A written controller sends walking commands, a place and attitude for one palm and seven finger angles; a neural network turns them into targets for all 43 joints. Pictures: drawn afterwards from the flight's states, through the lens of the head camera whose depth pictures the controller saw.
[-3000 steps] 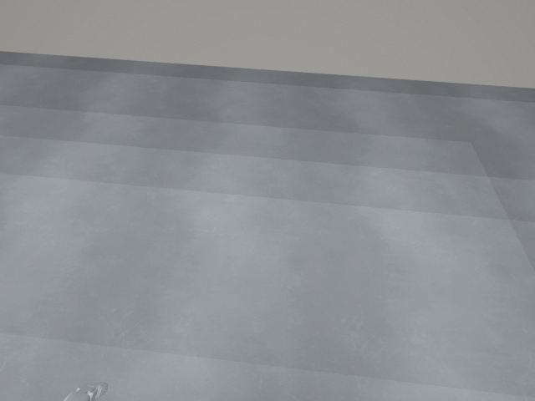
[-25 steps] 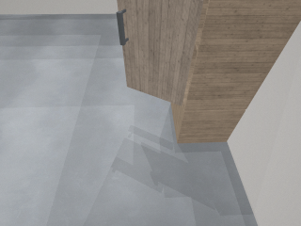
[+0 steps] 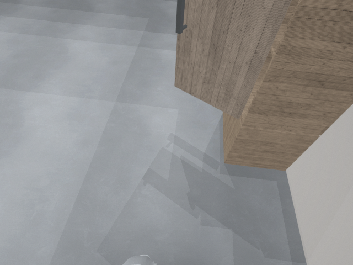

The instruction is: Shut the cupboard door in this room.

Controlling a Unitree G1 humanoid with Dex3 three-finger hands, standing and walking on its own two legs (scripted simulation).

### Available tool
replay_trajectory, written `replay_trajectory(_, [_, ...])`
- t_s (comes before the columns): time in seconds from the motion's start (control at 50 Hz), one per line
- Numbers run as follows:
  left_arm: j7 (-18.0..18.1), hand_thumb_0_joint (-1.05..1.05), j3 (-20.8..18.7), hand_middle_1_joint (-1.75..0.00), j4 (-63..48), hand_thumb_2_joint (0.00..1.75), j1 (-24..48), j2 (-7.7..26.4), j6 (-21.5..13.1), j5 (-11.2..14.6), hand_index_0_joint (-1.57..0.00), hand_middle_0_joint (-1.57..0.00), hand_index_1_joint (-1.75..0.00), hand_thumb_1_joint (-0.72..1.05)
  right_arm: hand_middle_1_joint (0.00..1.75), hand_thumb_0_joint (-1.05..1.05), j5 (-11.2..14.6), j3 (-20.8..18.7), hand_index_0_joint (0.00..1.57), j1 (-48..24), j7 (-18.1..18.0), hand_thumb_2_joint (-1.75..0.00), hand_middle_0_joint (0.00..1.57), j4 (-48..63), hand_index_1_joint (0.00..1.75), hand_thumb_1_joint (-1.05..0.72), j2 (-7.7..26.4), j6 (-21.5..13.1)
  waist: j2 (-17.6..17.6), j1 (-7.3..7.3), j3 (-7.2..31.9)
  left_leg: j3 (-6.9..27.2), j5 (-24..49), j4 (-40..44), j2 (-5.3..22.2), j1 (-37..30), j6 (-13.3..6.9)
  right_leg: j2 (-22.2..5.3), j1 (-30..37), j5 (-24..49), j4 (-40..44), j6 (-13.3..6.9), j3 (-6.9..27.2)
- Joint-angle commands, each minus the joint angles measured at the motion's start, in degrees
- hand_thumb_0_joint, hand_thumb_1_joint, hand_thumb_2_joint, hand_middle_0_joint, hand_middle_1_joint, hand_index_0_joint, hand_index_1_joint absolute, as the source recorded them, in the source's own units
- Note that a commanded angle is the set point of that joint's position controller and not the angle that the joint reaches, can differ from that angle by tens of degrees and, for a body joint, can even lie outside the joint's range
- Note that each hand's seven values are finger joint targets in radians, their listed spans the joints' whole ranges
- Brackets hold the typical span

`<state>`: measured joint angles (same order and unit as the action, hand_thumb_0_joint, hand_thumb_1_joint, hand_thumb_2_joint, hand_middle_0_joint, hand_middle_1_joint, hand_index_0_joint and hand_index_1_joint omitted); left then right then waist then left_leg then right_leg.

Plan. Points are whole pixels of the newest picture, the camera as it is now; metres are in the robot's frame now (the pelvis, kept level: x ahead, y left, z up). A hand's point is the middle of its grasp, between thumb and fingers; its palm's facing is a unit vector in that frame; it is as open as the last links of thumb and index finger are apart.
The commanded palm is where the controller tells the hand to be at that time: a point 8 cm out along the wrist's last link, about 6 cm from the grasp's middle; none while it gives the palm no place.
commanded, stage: walk to a spot facing it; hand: left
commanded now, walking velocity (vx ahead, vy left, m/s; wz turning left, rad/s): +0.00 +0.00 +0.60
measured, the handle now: (183, 10) +0.97 +0.01 +0.09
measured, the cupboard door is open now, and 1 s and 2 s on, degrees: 61 61 61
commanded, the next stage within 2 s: turn to face it in 1.74 s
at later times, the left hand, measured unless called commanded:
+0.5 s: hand out of the picture +0.02 +0.19 -0.13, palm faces +0.25 -0.91 -0.32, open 7.4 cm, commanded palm none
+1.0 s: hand out of the picture -0.03 +0.20 -0.14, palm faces +0.57 -0.78 -0.25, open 7.4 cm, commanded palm none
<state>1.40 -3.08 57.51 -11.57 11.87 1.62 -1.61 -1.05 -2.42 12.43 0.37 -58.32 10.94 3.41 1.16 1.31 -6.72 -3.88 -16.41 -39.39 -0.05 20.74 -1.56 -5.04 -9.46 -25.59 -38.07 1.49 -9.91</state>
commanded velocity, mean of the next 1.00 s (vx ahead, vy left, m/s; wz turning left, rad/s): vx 0.11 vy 0.00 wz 0.60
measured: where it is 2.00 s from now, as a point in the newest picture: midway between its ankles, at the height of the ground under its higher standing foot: (123, 249)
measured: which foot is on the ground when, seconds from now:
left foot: down 0.00-0.42, up 0.44-0.74, down 0.76-1.00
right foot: down 0.00-0.00, up 0.02-0.42, down 0.44-0.78, up 0.80-1.00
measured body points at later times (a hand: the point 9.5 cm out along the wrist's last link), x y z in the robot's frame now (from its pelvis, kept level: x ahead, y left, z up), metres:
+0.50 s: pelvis -0.01 -0.05 +0.01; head +0.05 -0.05 +0.46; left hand +0.01 +0.23 -0.11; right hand +0.11 -0.30 -0.14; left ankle +0.00 +0.08 -0.67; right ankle -0.01 -0.18 -0.72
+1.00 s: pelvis +0.03 -0.02 +0.02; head +0.06 +0.01 +0.46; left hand -0.06 +0.24 -0.12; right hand +0.22 -0.19 -0.13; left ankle -0.06 +0.07 -0.72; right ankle +0.14 -0.12 -0.68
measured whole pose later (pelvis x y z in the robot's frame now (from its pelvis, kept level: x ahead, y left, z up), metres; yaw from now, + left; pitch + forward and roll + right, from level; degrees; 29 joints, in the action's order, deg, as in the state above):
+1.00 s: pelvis +0.03 -0.02 +0.02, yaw +36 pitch +1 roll +0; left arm -2.0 -4.1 50.7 -11.1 14.6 2.1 -1.8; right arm -1.8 -2.0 13.3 0.6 -52.2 12.9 0.8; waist 0.2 0.1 -5.4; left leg 2.6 -17.5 -29.5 -0.3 12.7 -0.3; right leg -5.5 -27.7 -21.9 -51.2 3.5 -2.2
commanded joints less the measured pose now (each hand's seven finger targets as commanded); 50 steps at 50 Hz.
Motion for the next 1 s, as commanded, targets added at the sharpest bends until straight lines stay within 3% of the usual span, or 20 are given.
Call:
replay_trajectory(0.0, [1.11,0.0,-2.1,-0.3,-7.38,0.9,1.77,7.04,0.62,0.56,-0.2,-0.2,-0.3,0.9,0.3,0.0,-0.96,-3.39,0.2,10.49,-1.48,-0.9,0.2,2.63,0.3,-0.9,14.61,-1.63,-14.9,4.08,10.34,32.41,26.95,22.02,20.67,-13.21,-8.85,1.76,-17.38,-11.41,-27.48,0.09,9.89])
replay_trajectory(0.04, [0.44,0.0,-2.4,-0.3,-7.8,0.9,2.89,6.59,0.2,0.34,-0.2,-0.2,-0.3,0.9,0.3,0.0,-1.02,-3.24,0.2,5.43,-1.89,-0.9,0.2,4.86,0.3,-0.9,13.31,-1.93,-6.81,1.67,8.04,28.61,9.54,23.41,17.52,-9.59,-8.06,0.38,-20.79,-1.98,-29.27,0.44,12.36])
replay_trajectory(0.08, [-0.16,0.0,-2.41,-0.3,-7.72,0.9,2.26,6.18,-0.26,0.22,-0.2,-0.2,-0.3,0.9,0.3,0.0,-0.81,-2.77,0.2,3.35,-1.99,-0.9,0.2,5.81,0.3,-0.9,11.93,-2.55,-5.18,0.44,8.53,24.52,10.06,23.28,14.26,-9.35,-7.05,0.51,-20.59,2.77,-26.43,1.15,11.89])
replay_trajectory(0.28, [-0.14,0.0,-2.12,-0.3,-10.4,0.9,1.83,6.22,0.22,0.29,-0.2,-0.2,-0.3,0.9,0.3,0.0,-1.06,-4.38,0.2,1.67,-1.08,-0.9,0.2,7.54,0.3,-0.9,13.73,-1.22,-11.02,0.45,10.08,28.43,2.53,23.58,9.89,-6.76,-6.69,5.12,-12.96,1.08,-7.76,1.34,10.21])
replay_trajectory(0.36, [0.23,0.0,-2.93,-0.3,-8.66,0.9,-6.77,8.35,0.19,0.66,-0.2,-0.2,-0.3,0.9,0.3,0.0,-0.55,-4.93,0.2,-2.94,-0.74,-0.9,0.2,9.85,0.3,-0.9,12.52,-0.34,-10.63,-3.53,10.15,26.59,-4.35,21.72,4.48,4.88,-2.49,6.44,4.61,6.92,11.53,-0.26,8.5])
replay_trajectory(0.38, [0.57,0.0,-3.59,-0.3,-8.92,0.9,-8.49,12.0,-0.46,0.05,-0.2,-0.2,-0.3,0.9,0.3,0.0,0.02,-4.75,0.2,-2.52,-0.37,-0.9,0.2,10.14,0.3,-0.9,10.03,-0.17,-1.98,-4.25,10.34,22.09,-8.01,12.31,-0.49,11.03,0.7,-1.36,9.84,2.75,22.06,-2.94,17.15])
replay_trajectory(0.4, [0.9,0.0,-4.42,-0.3,-10.25,0.9,-6.18,16.63,-0.9,-0.84,-0.2,-0.2,-0.3,0.9,0.3,0.0,0.31,-4.43,0.2,-1.25,-0.22,-0.9,0.2,10.95,0.3,-0.9,6.39,-0.46,13.72,-3.77,8.4,9.81,-12.64,-7.23,-8.27,17.55,5.13,-19.05,6.69,-5.4,29.99,-10.3,36.28])
replay_trajectory(0.42, [1.12,0.0,-3.06,-0.3,-12.1,0.9,1.59,15.77,-0.47,-0.18,-0.2,-0.2,-0.3,0.9,0.3,0.0,-0.73,-4.81,0.2,-1.19,0.11,-0.9,0.2,10.94,0.3,-0.9,8.91,-0.37,8.59,-0.89,4.63,10.03,-14.89,-21.63,-4.8,14.57,4.0,-22.47,-5.39,-0.48,28.63,-12.24,32.53])
replay_trajectory(0.44, [1.24,0.0,-3.02,-0.3,-12.64,0.9,4.78,12.33,-1.26,-0.01,-0.2,-0.2,-0.3,0.9,0.3,0.0,-0.82,-4.72,0.2,0.57,0.32,-0.9,0.2,10.06,0.3,-0.9,8.02,0.01,7.06,1.39,5.32,10.13,-11.29,-28.12,-2.71,14.62,3.79,-17.66,-5.12,5.79,25.34,-11.69,28.33])
replay_trajectory(0.48, [1.23,0.0,-2.22,-0.3,-12.54,0.9,6.69,9.17,-1.81,0.0,-0.2,-0.2,-0.3,0.9,0.3,0.0,-0.33,-4.29,0.2,1.08,0.97,-0.9,0.2,9.76,0.3,-0.9,7.91,-0.1,10.48,2.55,4.26,7.71,-7.96,-31.03,0.29,14.72,4.58,-13.36,-2.89,25.44,19.12,-10.5,17.52])
replay_trajectory(0.52, [1.13,0.0,-2.33,-0.3,-11.88,0.9,3.26,10.15,-2.18,-0.13,-0.2,-0.2,-0.3,0.9,0.3,0.0,0.07,-3.46,0.2,-1.63,1.31,-0.9,0.2,10.75,0.3,-0.9,6.87,-0.15,9.52,0.91,4.74,4.31,-8.08,-24.36,0.48,12.46,5.34,-12.16,0.88,38.95,15.3,-9.37,11.52])
replay_trajectory(0.62, [0.86,0.0,-3.47,-0.3,-9.29,0.9,-5.98,13.6,-1.8,-0.27,-0.2,-0.2,-0.3,0.9,0.3,0.0,0.3,-2.01,0.2,-8.08,1.5,-0.9,0.2,12.77,0.3,-0.9,5.47,-0.57,11.64,-3.84,6.66,-1.2,-9.29,-6.76,-0.51,7.47,4.59,-13.2,9.0,51.92,10.22,-7.9,8.74])
replay_trajectory(0.7, [0.25,0.0,-3.87,-0.3,-9.28,0.9,-6.16,13.88,-1.97,0.23,-0.2,-0.2,-0.3,0.9,0.3,0.0,0.08,-1.98,0.2,-3.67,1.27,-0.9,0.2,11.8,0.3,-0.9,7.24,-1.62,10.77,-1.42,10.5,-3.05,-2.07,9.23,-1.93,-4.92,2.57,-12.45,7.41,47.04,3.49,-4.42,5.39])
replay_trajectory(0.72, [-0.1,0.0,-3.69,-0.3,-9.69,0.9,-6.06,13.12,-2.01,0.61,-0.2,-0.2,-0.3,0.9,0.3,0.0,-0.3,-2.62,0.2,0.84,1.19,-0.9,0.2,10.48,0.3,-0.9,9.85,-2.25,4.87,1.25,13.79,-0.02,5.42,14.94,0.77,-16.98,0.78,-11.46,-0.09,39.02,-5.2,-2.14,2.71])
replay_trajectory(0.74, [-0.84,0.0,-3.07,-0.3,-11.63,0.9,-6.1,9.31,-2.0,0.89,-0.2,-0.2,-0.3,0.9,0.3,0.0,-1.04,-4.32,0.2,5.51,0.71,-0.9,0.2,9.45,0.3,-0.9,16.83,-2.75,-12.98,3.7,17.26,19.91,15.53,15.2,15.57,-29.89,-6.23,-3.51,-17.91,8.33,-18.47,1.72,-1.25])
replay_trajectory(0.76, [-1.12,0.0,-1.71,-0.3,-15.1,0.9,0.22,7.34,-2.12,0.26,-0.2,-0.2,-0.3,0.9,0.3,0.0,-0.89,-4.88,0.2,11.04,0.25,-0.9,0.2,7.77,0.3,-0.9,19.55,-2.59,-17.68,6.73,15.13,30.69,21.98,17.79,24.26,-31.83,-13.13,-0.38,-29.16,-13.56,-26.57,1.77,2.67])
replay_trajectory(0.78, [-0.52,0.0,-1.8,-0.3,-16.04,0.9,6.1,8.24,-1.54,-0.13,-0.2,-0.2,-0.3,0.9,0.3,0.0,-0.86,-4.53,0.2,13.54,-0.19,-0.9,0.2,6.74,0.3,-0.9,18.6,-2.74,-13.8,7.97,13.12,30.68,12.85,19.07,23.2,-27.37,-12.87,-1.93,-30.93,-12.33,-28.9,1.33,7.53])
replay_trajectory(0.82, [-1.53,0.0,-2.33,-0.3,-15.07,0.9,8.12,7.84,-1.65,0.25,-0.2,-0.2,-0.3,0.9,0.3,0.0,-1.02,-3.55,0.2,6.82,-0.94,-0.9,0.2,8.77,0.3,-0.9,15.4,-3.23,-12.23,4.82,4.75,27.57,-1.58,23.07,18.03,-15.94,-10.15,-2.78,-30.47,-3.13,-29.0,1.46,9.93])
replay_trajectory(0.86, [-2.57,0.0,-2.56,-0.3,-13.23,0.9,4.7,7.47,-1.54,0.15,-0.2,-0.2,-0.3,0.9,0.3,0.0,-0.97,-3.01,0.2,1.99,-0.91,-0.9,0.2,10.03,0.3,-0.9,14.35,-3.81,-10.73,1.62,4.35,22.37,-3.78,23.98,13.9,-12.71,-8.13,-2.02,-27.13,1.69,-23.76,1.79,9.08])
replay_trajectory(0.98, [-3.42,0.0,-2.33,-0.3,-12.52,0.9,1.66,7.07,-1.96,0.11,-0.2,-0.2,-0.3,0.9,0.3,0.0,-0.91,-3.52,0.2,-0.41,-0.38,-0.9,0.2,9.68,0.3,-0.9,14.62,-3.8,-10.27,-0.71,3.97,19.87,-11.86,23.81,10.17,-4.41,-7.28,2.29,-13.16,6.52,-3.48,2.38,4.89])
